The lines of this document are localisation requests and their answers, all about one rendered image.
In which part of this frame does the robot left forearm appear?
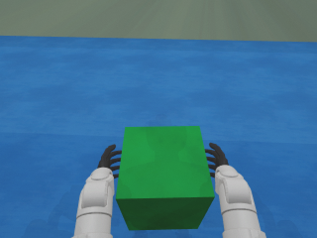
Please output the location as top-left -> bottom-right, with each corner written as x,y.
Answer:
71,168 -> 115,238

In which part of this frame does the left robot hand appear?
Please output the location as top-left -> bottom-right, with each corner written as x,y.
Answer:
97,144 -> 122,179

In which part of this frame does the right robot hand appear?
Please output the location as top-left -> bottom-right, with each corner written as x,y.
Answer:
204,143 -> 229,178

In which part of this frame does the robot right forearm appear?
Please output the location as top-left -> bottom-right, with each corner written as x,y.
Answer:
215,165 -> 266,238

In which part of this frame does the carton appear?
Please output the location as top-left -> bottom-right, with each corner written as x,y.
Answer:
115,126 -> 215,231

